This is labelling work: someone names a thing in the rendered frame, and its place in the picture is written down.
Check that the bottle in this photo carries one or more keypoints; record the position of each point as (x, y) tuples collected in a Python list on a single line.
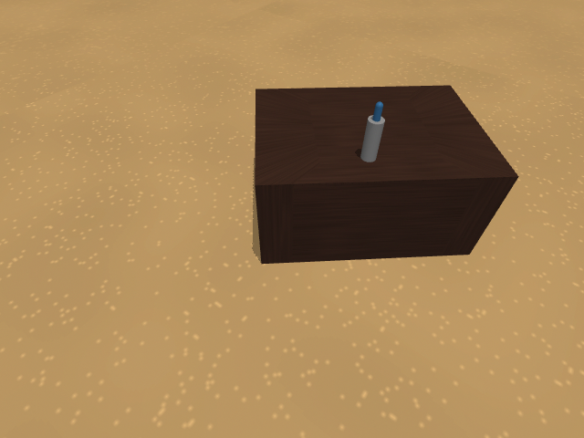
[(373, 132)]

